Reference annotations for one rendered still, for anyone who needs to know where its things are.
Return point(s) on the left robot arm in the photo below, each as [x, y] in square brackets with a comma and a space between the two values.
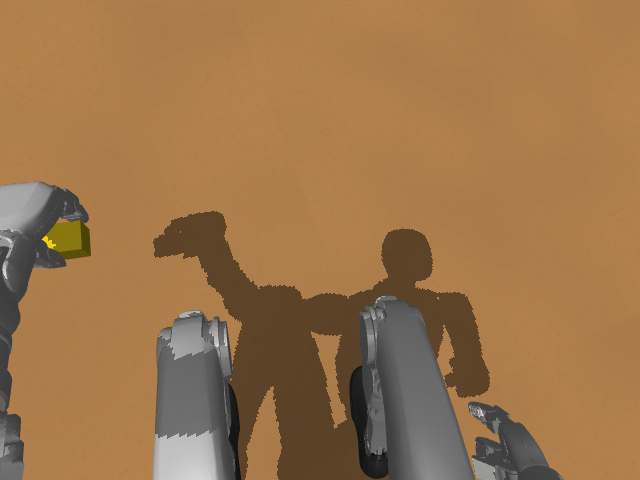
[17, 258]

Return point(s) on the right robot hand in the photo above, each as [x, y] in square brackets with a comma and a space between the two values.
[516, 451]

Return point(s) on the right robot foot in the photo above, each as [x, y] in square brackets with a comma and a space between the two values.
[374, 466]

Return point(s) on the left robot hand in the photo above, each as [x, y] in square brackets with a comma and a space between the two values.
[31, 209]

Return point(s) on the small box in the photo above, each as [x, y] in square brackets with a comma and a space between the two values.
[70, 239]

